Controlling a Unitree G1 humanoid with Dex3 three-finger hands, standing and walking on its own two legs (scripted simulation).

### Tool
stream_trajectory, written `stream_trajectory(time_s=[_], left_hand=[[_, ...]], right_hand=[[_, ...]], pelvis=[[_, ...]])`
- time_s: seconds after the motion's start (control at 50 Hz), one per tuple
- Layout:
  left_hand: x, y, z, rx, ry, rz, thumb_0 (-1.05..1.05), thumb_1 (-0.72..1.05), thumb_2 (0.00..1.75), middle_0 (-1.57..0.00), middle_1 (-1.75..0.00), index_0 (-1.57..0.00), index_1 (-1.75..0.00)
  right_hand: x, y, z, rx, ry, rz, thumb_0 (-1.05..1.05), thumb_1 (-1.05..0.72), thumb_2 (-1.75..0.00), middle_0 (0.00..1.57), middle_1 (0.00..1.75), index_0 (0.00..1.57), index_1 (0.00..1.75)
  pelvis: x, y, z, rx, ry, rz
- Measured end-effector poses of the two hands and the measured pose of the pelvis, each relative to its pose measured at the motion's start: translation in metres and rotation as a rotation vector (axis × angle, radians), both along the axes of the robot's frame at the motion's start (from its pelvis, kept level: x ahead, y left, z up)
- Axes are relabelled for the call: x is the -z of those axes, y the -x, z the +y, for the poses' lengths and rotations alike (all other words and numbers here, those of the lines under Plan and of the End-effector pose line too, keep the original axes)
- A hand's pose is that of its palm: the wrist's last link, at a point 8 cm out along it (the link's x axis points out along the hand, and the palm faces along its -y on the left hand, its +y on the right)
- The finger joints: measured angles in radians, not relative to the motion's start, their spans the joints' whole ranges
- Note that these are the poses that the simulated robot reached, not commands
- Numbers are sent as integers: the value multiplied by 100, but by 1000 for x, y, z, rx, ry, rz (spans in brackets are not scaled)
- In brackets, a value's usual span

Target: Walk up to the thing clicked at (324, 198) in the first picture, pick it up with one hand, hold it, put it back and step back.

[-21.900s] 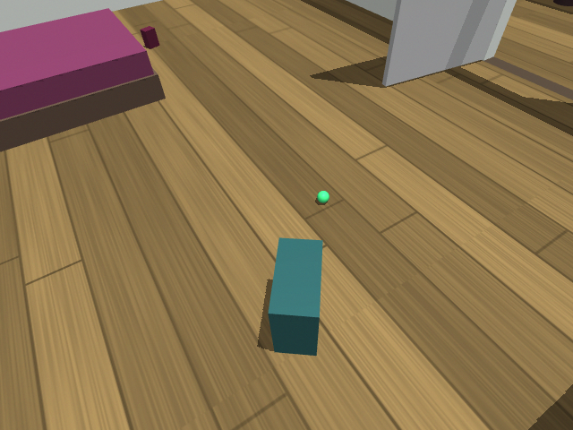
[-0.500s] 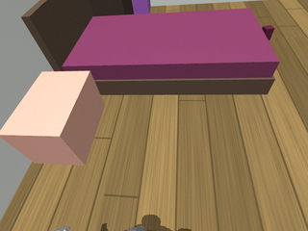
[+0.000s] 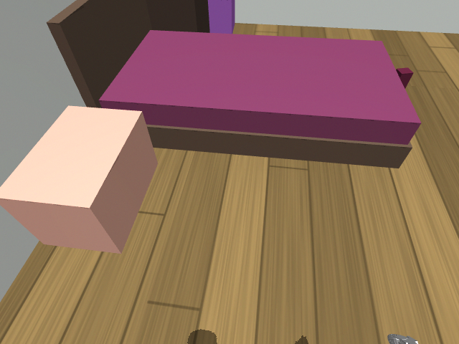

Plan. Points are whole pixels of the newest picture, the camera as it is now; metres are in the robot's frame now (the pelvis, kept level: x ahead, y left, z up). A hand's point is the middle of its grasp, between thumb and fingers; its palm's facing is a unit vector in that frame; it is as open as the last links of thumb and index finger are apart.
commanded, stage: walk up
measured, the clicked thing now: out of the picture -0.20 -1.08 -0.75
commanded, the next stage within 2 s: stand in 0.26 s
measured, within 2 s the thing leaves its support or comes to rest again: neither
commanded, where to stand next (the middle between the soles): +0.06 -0.01 m, yaw -1 degrees
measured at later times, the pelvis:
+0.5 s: pelvis +0.01 -0.01 +0.01, yaw +0 degrees
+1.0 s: pelvis +0.03 -0.01 +0.01, yaw +0 degrees
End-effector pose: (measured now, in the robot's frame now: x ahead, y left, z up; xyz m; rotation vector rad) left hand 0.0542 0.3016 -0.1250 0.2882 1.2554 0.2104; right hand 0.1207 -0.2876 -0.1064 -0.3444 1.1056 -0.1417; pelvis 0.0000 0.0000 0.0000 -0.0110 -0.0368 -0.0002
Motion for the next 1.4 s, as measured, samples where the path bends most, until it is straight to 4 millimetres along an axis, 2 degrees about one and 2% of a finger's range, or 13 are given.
stream_trajectory(time_s=[0.08, 0.18, 0.48, 0.64, 0.8, 1.14, 1.4], left_hand=[[-6, -2, 0, -10, -8, 2, 1, 91, 89, -20, -30, -20, -30], [-11, -9, 0, -14, -17, -7, 1, 91, 89, -20, -30, -20, -30], [-13, -21, -8, 24, -19, -6, 0, 91, 89, -20, -30, -20, -30], [-13, -28, -12, 32, -18, -7, 1, 91, 89, -20, -30, -20, -30], [-13, -36, -14, 33, -17, -12, 1, 91, 89, -20, -30, -20, -30], [-15, -50, -13, 25, -18, -23, 1, 91, 89, -20, -30, -20, -30], [-15, -51, -12, 22, -19, -21, 1, 91, 89, -20, -30, -20, -30]], right_hand=[[0, -6, 0, 5, -9, 3, 0, -90, -90, 21, 30, 20, 30], [0, -3, -2, 22, -14, 17, 0, -90, -90, 21, 30, 20, 30], [7, 40, -15, 85, -6, 113, 0, -90, -90, 21, 30, 20, 30], [9, 49, -18, 101, -4, 141, 0, -90, -90, 21, 30, 20, 30], [8, 42, -20, 96, -3, 140, 0, -90, -90, 21, 30, 20, 30], [4, 11, -18, 70, 3, 94, 0, -90, -90, 21, 30, 20, 30], [4, 7, -17, 69, 4, 92, 0, -90, -90, 21, 30, 20, 30]], pelvis=[[-4, -3, 0, -2, -3, -1], [-6, -4, -1, -4, -5, -6], [-8, -9, -5, -3, -13, 0], [-8, -12, -8, -3, -12, 3], [-8, -18, -10, -2, -11, 10], [-9, -30, -10, -1, -10, 11], [-9, -33, -8, 0, -10, 7]])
